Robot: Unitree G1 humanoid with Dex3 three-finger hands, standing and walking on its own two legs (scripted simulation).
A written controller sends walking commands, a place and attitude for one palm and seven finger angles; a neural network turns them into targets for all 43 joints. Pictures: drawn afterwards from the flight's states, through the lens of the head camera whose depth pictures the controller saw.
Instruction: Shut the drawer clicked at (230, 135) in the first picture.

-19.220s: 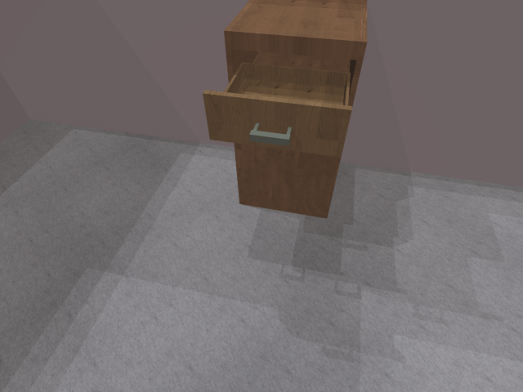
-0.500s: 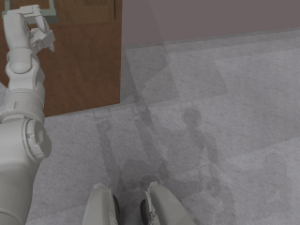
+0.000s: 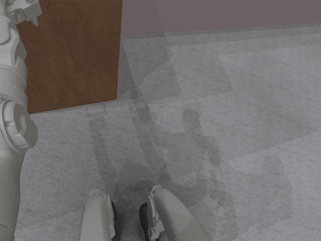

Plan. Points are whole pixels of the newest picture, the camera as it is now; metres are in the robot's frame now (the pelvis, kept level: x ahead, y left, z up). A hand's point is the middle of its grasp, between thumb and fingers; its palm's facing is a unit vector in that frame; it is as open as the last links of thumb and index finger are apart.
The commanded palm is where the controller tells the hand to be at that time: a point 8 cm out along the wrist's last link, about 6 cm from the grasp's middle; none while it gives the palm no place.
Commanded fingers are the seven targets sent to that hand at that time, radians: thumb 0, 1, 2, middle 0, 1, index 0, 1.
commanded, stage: pull the fist back off the drawer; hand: left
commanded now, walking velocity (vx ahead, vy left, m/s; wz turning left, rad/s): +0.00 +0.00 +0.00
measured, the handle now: out of the picture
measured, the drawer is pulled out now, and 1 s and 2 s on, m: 0.00 0.00 0.00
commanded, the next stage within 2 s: draw the hand back to the body in 0.60 s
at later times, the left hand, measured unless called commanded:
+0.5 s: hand (35, 8) +0.60 +0.16 +0.09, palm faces +0.14 -0.99 -0.03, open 3.2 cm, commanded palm +0.56 +0.18 +0.09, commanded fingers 0.00 0.90 0.90 -1.40 -1.60 -1.40 -1.60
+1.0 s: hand (10, 30) +0.50 +0.18 +0.13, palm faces +0.16 -0.99 -0.04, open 3.2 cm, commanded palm +0.45 +0.23 +0.15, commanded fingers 0.00 0.90 0.90 -1.40 -1.60 -1.40 -1.60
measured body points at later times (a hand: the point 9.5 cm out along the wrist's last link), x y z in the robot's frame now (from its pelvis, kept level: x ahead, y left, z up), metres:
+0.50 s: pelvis +0.02 +0.01 +0.02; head +0.20 +0.04 +0.43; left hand +0.59 +0.22 +0.09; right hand -0.05 -0.23 -0.07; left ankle +0.08 +0.08 -0.60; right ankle +0.02 -0.10 -0.60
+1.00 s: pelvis +0.07 +0.00 +0.08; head +0.17 +0.01 +0.52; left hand +0.49 +0.23 +0.14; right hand +0.12 -0.25 -0.04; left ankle +0.08 +0.08 -0.60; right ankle +0.02 -0.10 -0.60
